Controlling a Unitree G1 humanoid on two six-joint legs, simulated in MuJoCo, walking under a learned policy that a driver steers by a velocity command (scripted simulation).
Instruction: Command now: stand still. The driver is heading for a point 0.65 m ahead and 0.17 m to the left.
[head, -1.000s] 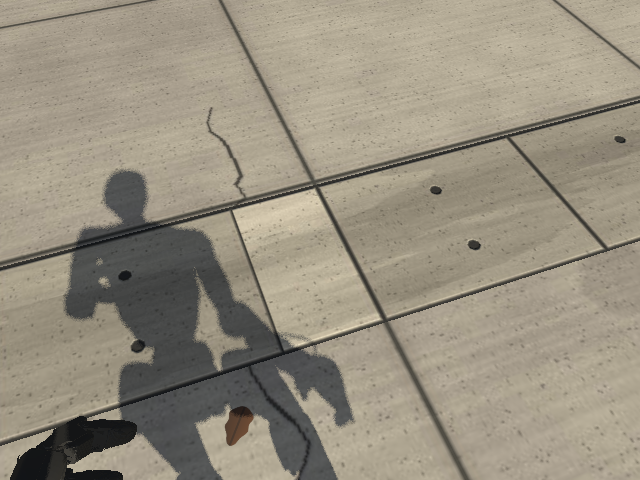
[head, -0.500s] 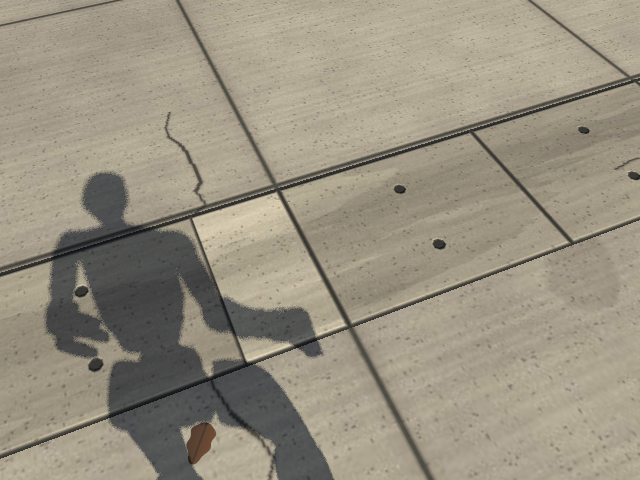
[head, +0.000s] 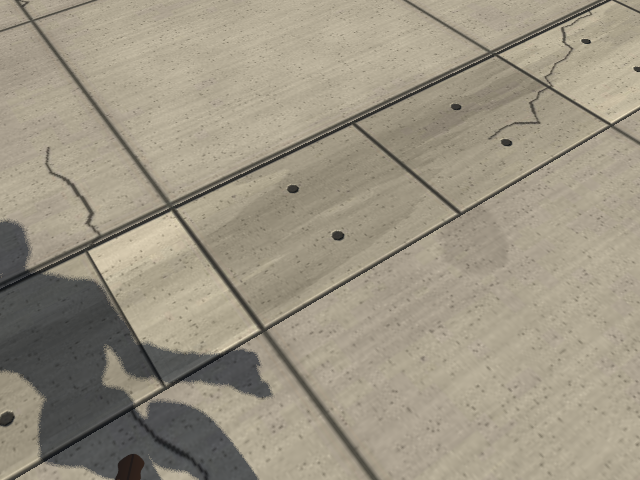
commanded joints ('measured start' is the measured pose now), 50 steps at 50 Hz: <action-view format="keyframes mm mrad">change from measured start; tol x32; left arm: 1 -4 64 6 -29 3 -13 -11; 50 -35 108 30 62 -34 -25 -13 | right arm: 1 17 -27 1 -51 2 -24 20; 50 18 -144 -3 -133 -7 -10 14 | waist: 1 -6 -142 -84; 7 29 179 -2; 30 -33 -141 -115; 33 -35 349 -14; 50 -36 106 8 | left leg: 1 171 20 21 -216 86 32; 14 31 93 -272 -339 167 171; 21 -226 25 -39 491 -216 10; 31 229 -24 130 -279 132 99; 34 273 375 -536 -489 369 428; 50 246 217 -192 -394 352 294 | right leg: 1 57 -258 238 -169 -133 -126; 28 170 -381 -86 -160 196 -157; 33 -394 -102 -228 469 -495 141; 39 -275 -128 -74 704 -146 150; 50 12 -141 -145 44 -124 106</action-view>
